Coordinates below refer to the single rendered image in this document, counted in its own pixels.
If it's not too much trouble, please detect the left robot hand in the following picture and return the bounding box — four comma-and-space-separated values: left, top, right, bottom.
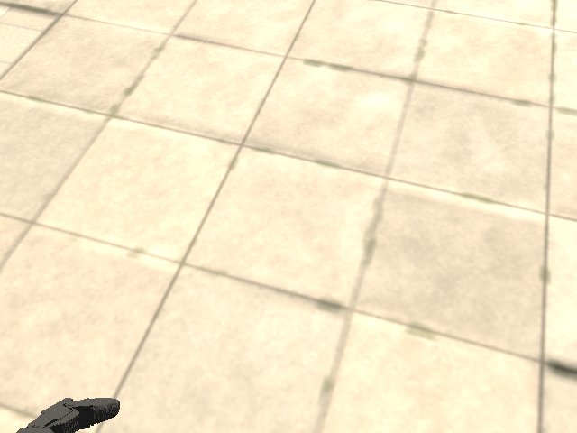
16, 398, 120, 433

